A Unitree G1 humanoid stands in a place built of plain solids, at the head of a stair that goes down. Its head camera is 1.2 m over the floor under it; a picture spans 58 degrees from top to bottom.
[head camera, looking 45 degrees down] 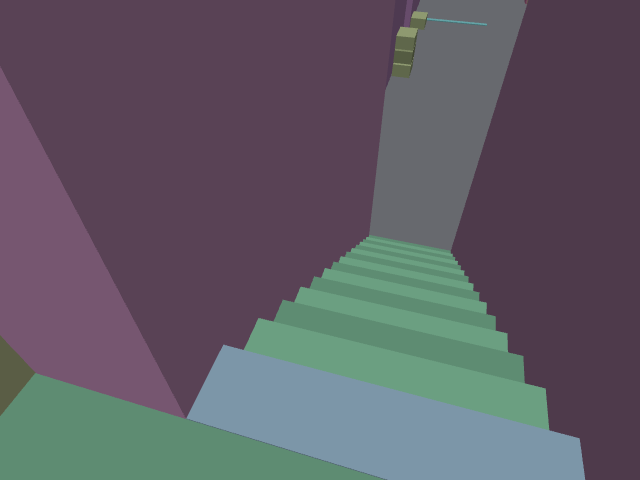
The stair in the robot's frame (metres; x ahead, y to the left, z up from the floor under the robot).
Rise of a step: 0.20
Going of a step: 0.25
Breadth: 1.06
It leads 16 degrees to the right of straight ahead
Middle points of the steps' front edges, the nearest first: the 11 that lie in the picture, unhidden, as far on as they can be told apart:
0.59 -0.20 0.00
0.83 -0.26 -0.20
1.06 -0.33 -0.39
1.30 -0.40 -0.59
1.54 -0.47 -0.78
1.77 -0.53 -0.98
2.01 -0.60 -1.17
2.24 -0.67 -1.37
2.48 -0.74 -1.57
2.72 -0.81 -1.76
2.95 -0.87 -1.96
